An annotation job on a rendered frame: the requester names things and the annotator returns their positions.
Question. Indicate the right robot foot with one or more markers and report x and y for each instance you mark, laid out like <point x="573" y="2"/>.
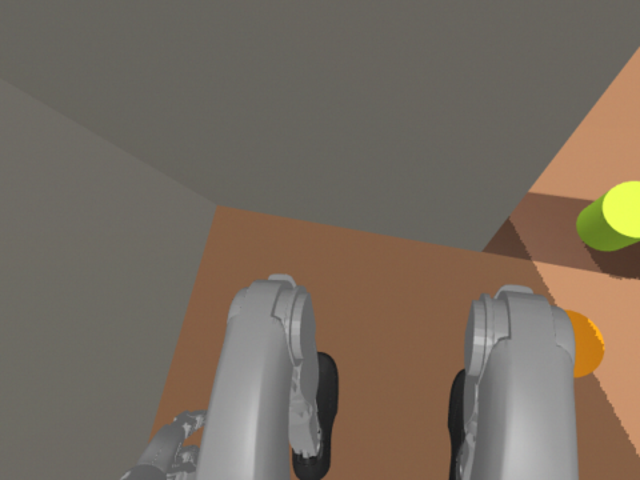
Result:
<point x="456" y="424"/>

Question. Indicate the left robot foot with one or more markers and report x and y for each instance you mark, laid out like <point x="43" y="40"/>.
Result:
<point x="316" y="467"/>

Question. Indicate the left robot hand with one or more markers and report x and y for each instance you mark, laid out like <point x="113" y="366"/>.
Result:
<point x="165" y="450"/>

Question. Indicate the left robot arm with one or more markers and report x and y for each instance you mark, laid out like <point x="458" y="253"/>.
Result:
<point x="144" y="472"/>

